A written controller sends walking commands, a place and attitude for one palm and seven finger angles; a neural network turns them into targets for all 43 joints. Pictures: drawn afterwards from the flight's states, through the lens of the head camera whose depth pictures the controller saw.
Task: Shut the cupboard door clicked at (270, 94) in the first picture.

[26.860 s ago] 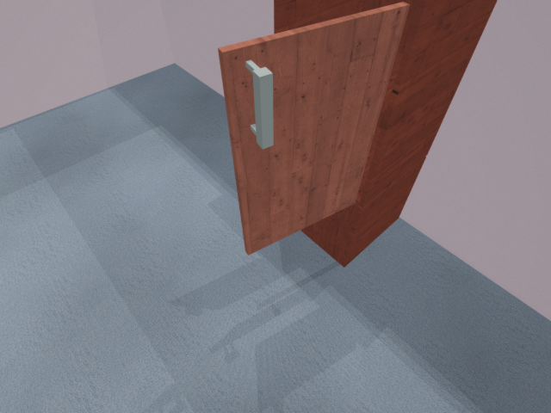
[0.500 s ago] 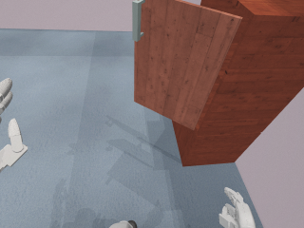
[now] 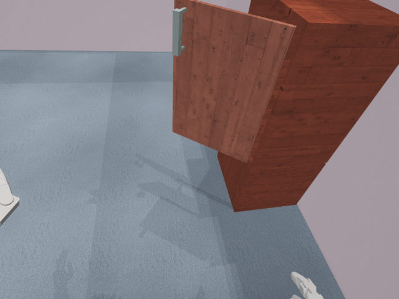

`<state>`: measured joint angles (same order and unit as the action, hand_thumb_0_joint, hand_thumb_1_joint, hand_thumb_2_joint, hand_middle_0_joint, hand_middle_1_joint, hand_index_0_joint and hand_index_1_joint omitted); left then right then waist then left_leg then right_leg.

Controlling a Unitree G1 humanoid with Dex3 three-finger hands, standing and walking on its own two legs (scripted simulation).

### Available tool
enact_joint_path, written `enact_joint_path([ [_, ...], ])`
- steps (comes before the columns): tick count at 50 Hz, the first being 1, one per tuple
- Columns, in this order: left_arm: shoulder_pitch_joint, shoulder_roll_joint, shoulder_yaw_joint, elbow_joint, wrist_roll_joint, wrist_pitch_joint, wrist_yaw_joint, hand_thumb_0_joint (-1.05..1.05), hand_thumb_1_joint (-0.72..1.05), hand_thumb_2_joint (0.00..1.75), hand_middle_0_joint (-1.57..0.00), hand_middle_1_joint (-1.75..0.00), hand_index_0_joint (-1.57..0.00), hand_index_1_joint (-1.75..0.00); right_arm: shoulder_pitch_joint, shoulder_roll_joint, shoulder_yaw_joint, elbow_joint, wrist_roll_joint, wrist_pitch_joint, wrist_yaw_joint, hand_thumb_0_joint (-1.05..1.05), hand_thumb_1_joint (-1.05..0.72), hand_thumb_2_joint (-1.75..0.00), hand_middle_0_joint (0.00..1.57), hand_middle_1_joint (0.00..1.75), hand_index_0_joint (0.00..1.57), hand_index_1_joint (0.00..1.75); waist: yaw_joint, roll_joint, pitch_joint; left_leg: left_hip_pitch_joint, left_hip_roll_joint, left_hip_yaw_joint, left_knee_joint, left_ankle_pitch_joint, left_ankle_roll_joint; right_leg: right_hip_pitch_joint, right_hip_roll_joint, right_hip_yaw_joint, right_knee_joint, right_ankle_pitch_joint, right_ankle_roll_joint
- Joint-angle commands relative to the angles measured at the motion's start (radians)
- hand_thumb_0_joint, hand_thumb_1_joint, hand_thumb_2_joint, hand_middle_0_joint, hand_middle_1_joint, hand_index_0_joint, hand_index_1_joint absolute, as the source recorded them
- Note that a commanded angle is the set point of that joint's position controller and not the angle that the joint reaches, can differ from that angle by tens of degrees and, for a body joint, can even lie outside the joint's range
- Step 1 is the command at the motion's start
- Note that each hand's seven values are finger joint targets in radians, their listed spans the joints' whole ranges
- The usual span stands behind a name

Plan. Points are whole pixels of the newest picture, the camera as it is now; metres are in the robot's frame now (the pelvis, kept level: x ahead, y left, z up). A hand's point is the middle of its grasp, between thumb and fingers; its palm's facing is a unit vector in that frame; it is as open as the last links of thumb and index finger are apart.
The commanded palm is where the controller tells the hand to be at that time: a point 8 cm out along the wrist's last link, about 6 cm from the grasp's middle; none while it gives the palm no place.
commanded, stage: stop stepping back and stand still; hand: left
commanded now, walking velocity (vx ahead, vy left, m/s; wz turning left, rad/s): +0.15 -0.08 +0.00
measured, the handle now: (180, 31) +0.89 +0.11 +0.16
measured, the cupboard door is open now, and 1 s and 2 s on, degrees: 53 53 53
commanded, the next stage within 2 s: let the arm hang, fingers relaxed in 0.32 s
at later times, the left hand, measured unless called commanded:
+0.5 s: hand (53, 223) +0.22 +0.26 +0.08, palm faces +0.29 -0.85 -0.43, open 7.4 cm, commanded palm none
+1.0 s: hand out of the picture -0.05 +0.20 -0.17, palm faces +0.03 -0.97 -0.25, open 7.2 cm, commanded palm none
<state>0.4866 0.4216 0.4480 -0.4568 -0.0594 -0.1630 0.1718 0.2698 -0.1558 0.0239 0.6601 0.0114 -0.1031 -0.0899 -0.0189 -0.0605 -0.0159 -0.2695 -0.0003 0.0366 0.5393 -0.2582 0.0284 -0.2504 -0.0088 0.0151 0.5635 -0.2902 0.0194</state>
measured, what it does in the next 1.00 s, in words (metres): stands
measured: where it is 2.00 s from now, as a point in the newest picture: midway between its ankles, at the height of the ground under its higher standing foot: outside the picture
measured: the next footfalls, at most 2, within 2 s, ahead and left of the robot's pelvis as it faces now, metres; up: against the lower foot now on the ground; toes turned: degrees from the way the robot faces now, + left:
none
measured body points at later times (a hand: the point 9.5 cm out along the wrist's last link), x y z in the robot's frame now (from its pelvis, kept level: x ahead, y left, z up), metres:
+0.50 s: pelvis +0.00 +0.00 +0.00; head -0.01 +0.00 +0.45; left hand +0.20 +0.31 +0.10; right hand +0.15 -0.26 -0.09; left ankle +0.02 +0.10 -0.73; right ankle -0.02 -0.12 -0.73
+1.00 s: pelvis -0.03 +0.00 +0.00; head -0.02 +0.00 +0.45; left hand -0.05 +0.25 -0.15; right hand -0.02 -0.24 -0.15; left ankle +0.02 +0.10 -0.73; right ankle -0.02 -0.12 -0.73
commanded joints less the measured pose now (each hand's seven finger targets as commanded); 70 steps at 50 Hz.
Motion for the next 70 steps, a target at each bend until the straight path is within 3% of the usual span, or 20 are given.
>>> enact_joint_path([
  [1,-0.005,0.151,0.064,-0.263,0.020,-0.092,0.005,0.00,0.90,0.90,-0.20,-0.30,-0.20,-0.30,-0.134,-0.171,-0.048,-0.167,-0.007,-0.064,0.014,0.00,-0.90,-0.90,0.20,0.30,0.20,0.30,0.017,0.243,-0.014,-0.167,0.184,-0.192,-0.325,-0.283,0.026,0.140,0.028,-0.036,-0.061,0.016,-0.009],
  [5,0.039,0.175,0.110,-0.180,0.016,-0.087,0.011,0.00,0.90,0.90,-0.20,-0.30,-0.20,-0.30,-0.118,-0.168,-0.053,-0.170,-0.018,-0.029,0.019,0.00,-0.90,-0.90,0.20,0.30,0.20,0.30,0.007,0.195,-0.013,-0.213,0.128,-0.144,-0.248,-0.350,0.013,0.158,-0.003,0.002,-0.156,-0.082,-0.056],
  [7,0.063,0.198,0.132,-0.153,0.012,-0.076,0.012,0.00,0.90,0.90,-0.20,-0.30,-0.20,-0.30,-0.112,-0.162,-0.061,-0.168,-0.014,-0.011,0.020,0.00,-0.90,-0.90,0.20,0.30,0.20,0.30,0.006,0.042,-0.034,-0.146,0.067,-0.075,-0.096,-0.248,-0.001,0.064,-0.072,0.131,-0.248,-0.221,-0.099],
  [9,0.058,0.166,0.096,-0.147,0.003,-0.070,0.011,0.00,0.90,0.90,-0.20,-0.30,-0.20,-0.30,-0.117,-0.151,-0.056,-0.162,-0.015,0.008,0.019,0.00,-0.90,-0.90,0.20,0.30,0.20,0.30,-0.004,-0.037,-0.005,-0.109,0.041,-0.048,0.043,-0.135,-0.009,-0.038,-0.168,0.259,-0.330,-0.294,-0.145],
  [11,0.023,0.167,0.087,-0.148,0.005,-0.074,0.017,0.00,0.90,0.90,-0.20,-0.30,-0.20,-0.30,-0.119,-0.153,-0.051,-0.157,-0.012,0.006,0.017,0.00,-0.90,-0.90,0.20,0.30,0.20,0.30,-0.007,-0.034,-0.002,-0.059,0.044,-0.048,0.041,-0.046,-0.007,-0.059,-0.173,0.234,-0.310,-0.166,-0.136],
  [14,-0.040,0.157,0.060,-0.170,0.012,-0.085,0.015,0.00,0.90,0.90,-0.20,-0.30,-0.20,-0.30,-0.126,-0.169,-0.057,-0.155,-0.004,-0.009,0.005,0.00,-0.90,-0.90,0.20,0.30,0.20,0.30,0.002,0.036,-0.038,0.043,0.065,-0.074,-0.070,0.076,0.001,-0.024,-0.095,0.115,-0.210,0.051,-0.077],
  [17,-0.108,0.169,0.057,-0.196,0.023,-0.094,0.011,0.00,0.90,0.90,-0.20,-0.30,-0.20,-0.30,-0.150,-0.177,-0.050,-0.161,-0.003,-0.027,-0.007,0.00,-0.90,-0.90,0.20,0.30,0.20,0.30,0.015,0.195,-0.008,0.020,0.116,-0.148,-0.185,0.082,0.020,0.012,-0.017,0.029,-0.144,0.100,-0.028],
  [20,-0.128,0.153,0.034,-0.205,0.029,-0.102,0.011,0.00,0.90,0.90,-0.20,-0.30,-0.20,-0.30,-0.137,-0.173,-0.051,-0.164,0.001,-0.038,-0.005,0.00,-0.90,-0.90,0.20,0.30,0.20,0.30,0.023,0.178,-0.030,0.008,0.123,-0.144,-0.186,0.174,0.019,0.089,-0.006,0.007,-0.124,0.187,-0.019],
  [21,-0.054,-0.020,-0.345,0.573,0.084,0.054,-0.134,0.00,0.90,0.90,-0.20,-0.30,-0.20,-0.30,-0.187,-0.368,-0.105,0.013,0.003,-0.085,0.090,0.00,-0.90,-0.90,0.20,0.30,0.20,0.30,-0.008,0.164,0.059,-0.047,0.109,-0.128,-0.012,0.473,0.016,-0.020,-0.075,-0.046,0.000,0.356,-0.032],
  [22,-0.044,-0.043,-0.325,0.610,0.085,0.139,-0.155,0.00,0.90,0.90,-0.20,-0.30,-0.20,-0.30,-0.104,-0.307,-0.113,0.033,-0.002,-0.029,0.092,0.00,-0.90,-0.90,0.20,0.30,0.20,0.30,0.009,0.107,-0.048,0.037,0.102,-0.086,-0.009,0.586,-0.006,0.011,-0.071,0.005,-0.047,0.348,-0.043],
  [25,-0.116,-0.065,-0.350,0.673,0.083,0.158,-0.167,0.00,0.90,0.90,-0.20,-0.30,-0.20,-0.30,-0.090,-0.273,-0.086,0.017,-0.016,0.017,0.088,0.00,-0.90,-0.90,0.20,0.30,0.20,0.30,0.017,0.071,-0.082,-0.002,0.125,-0.129,-0.025,0.421,0.018,0.003,-0.066,-0.022,-0.027,0.193,-0.049],
  [27,-0.175,-0.022,-0.361,0.770,0.087,0.153,-0.170,0.00,0.90,0.90,-0.20,-0.30,-0.20,-0.30,-0.106,-0.282,-0.079,0.017,-0.021,0.035,0.088,0.00,-0.90,-0.90,0.20,0.30,0.20,0.30,0.017,-0.067,-0.081,-0.027,0.117,-0.150,-0.024,0.400,0.021,0.044,-0.072,0.000,-0.040,0.220,-0.062],
  [29,-0.209,-0.005,-0.372,0.884,0.084,0.150,-0.168,0.00,0.90,0.90,-0.20,-0.30,-0.20,-0.30,-0.114,-0.285,-0.074,0.036,-0.028,0.048,0.085,0.00,-0.90,-0.90,0.20,0.30,0.20,0.30,0.013,-0.107,-0.101,-0.002,0.088,-0.139,-0.005,0.346,0.016,0.047,-0.106,0.047,-0.068,0.248,-0.083],
  [31,-0.238,-0.013,-0.388,0.992,0.082,0.154,-0.162,0.00,0.90,0.90,-0.20,-0.30,-0.20,-0.30,-0.106,-0.265,-0.065,0.072,-0.034,0.064,0.083,0.00,-0.90,-0.90,0.20,0.30,0.20,0.30,0.003,-0.075,-0.103,0.032,0.070,-0.131,-0.018,0.300,0.006,0.035,-0.118,0.071,-0.092,0.225,-0.091],
  [36,-0.218,-0.063,-0.417,1.210,0.077,0.168,-0.153,0.00,0.90,0.90,-0.20,-0.30,-0.20,-0.30,-0.103,-0.202,-0.039,0.156,-0.037,0.095,0.077,0.00,-0.90,-0.90,0.20,0.30,0.20,0.30,0.012,0.171,-0.039,0.018,0.073,-0.142,-0.120,0.143,0.002,0.048,-0.084,0.065,-0.161,0.050,-0.065],
  [40,-0.184,-0.091,-0.409,1.323,0.077,0.166,-0.151,0.00,0.90,0.90,-0.20,-0.30,-0.20,-0.30,-0.053,-0.173,-0.045,0.219,-0.037,0.108,0.068,0.00,-0.90,-0.90,0.20,0.30,0.20,0.30,0.011,0.241,-0.003,0.001,0.072,-0.143,-0.155,0.001,0.000,0.053,-0.081,0.058,-0.217,-0.007,-0.076],
  [46,-0.173,-0.105,-0.420,1.442,0.075,0.166,-0.153,0.00,0.90,0.90,-0.20,-0.30,-0.20,-0.30,0.026,-0.169,-0.053,0.295,-0.032,0.118,0.061,0.00,-0.90,-0.90,0.20,0.30,0.20,0.30,0.002,0.075,0.104,-0.009,0.078,-0.148,-0.191,-0.105,0.005,-0.025,-0.077,0.067,-0.283,-0.131,-0.076],
  [51,-0.140,-0.117,-0.422,1.506,0.074,0.163,-0.150,0.00,0.90,0.90,-0.20,-0.30,-0.20,-0.30,0.071,-0.158,-0.054,0.348,-0.029,0.111,0.058,0.00,-0.90,-0.90,0.20,0.30,0.20,0.30,0.007,0.009,0.102,0.007,0.085,-0.143,-0.206,-0.083,0.014,-0.023,-0.076,0.062,-0.277,-0.119,-0.073],
  [62,-0.102,-0.141,-0.425,1.571,0.072,0.156,-0.139,0.00,0.90,0.90,-0.20,-0.30,-0.20,-0.30,0.098,-0.119,-0.044,0.413,-0.022,0.099,0.052,0.00,-0.90,-0.90,0.20,0.30,0.20,0.30,0.017,0.048,0.109,0.021,0.090,-0.131,-0.218,0.026,0.016,0.014,-0.076,0.046,-0.250,-0.005,-0.068],
  [70,-0.101,-0.175,-0.425,1.580,0.074,0.160,-0.138,0.00,0.90,0.90,-0.20,-0.30,-0.20,-0.30,0.103,-0.093,-0.043,0.422,-0.027,0.103,0.050,0.00,-0.90,-0.90,0.20,0.30,0.20,0.30,0.013,0.084,0.143,-0.008,0.084,-0.136,-0.245,-0.057,0.012,0.001,-0.071,0.044,-0.253,-0.031,-0.061],
])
